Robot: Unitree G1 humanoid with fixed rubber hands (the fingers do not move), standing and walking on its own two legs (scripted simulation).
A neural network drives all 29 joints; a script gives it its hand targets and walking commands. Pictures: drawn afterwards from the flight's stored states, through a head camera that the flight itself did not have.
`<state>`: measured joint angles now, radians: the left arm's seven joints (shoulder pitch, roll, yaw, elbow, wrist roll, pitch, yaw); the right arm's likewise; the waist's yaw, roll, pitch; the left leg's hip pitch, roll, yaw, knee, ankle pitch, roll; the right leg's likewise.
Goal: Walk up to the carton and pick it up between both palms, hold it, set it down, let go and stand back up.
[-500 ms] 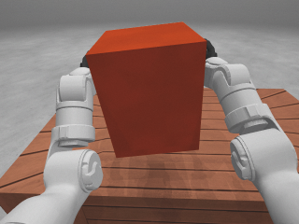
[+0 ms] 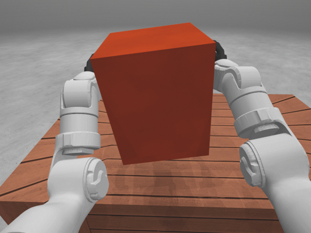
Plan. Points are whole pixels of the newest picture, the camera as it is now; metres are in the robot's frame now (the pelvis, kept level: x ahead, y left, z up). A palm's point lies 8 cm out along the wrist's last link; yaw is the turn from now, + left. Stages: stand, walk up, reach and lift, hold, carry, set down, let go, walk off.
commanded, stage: hold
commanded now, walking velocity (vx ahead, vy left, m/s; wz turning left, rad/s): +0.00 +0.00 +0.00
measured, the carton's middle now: (157, 91) +0.35 -0.01 +0.28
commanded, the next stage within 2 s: none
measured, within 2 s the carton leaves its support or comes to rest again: neither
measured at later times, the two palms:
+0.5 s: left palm (92, 78) +0.37 +0.15 +0.31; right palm (215, 70) +0.37 -0.15 +0.33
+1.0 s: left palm (93, 81) +0.36 +0.14 +0.31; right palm (217, 70) +0.36 -0.15 +0.33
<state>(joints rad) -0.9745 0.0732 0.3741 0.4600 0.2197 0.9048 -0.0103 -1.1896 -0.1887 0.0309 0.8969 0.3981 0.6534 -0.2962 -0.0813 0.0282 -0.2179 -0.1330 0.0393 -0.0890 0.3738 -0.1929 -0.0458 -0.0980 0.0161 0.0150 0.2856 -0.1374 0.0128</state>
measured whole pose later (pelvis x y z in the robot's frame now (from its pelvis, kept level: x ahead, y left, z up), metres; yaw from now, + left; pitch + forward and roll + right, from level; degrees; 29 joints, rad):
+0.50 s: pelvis +0.00 +0.00 +0.00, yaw +0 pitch -2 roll -1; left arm -1.01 0.10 0.37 0.52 0.20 0.89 -0.01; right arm -1.20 -0.19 0.05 0.91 0.40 0.66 -0.31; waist -0.07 0.03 -0.22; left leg -0.15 0.04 -0.10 0.37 -0.19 -0.05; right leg -0.11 0.02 0.02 0.28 -0.14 0.01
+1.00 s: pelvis +0.00 +0.00 +0.00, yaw +0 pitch -3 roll -1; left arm -0.97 0.07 0.37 0.46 0.21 0.90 0.00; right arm -1.19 -0.19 0.04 0.90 0.41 0.66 -0.30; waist -0.08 0.03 -0.22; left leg -0.14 0.04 -0.10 0.38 -0.20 -0.04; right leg -0.10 0.02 0.02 0.28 -0.14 0.01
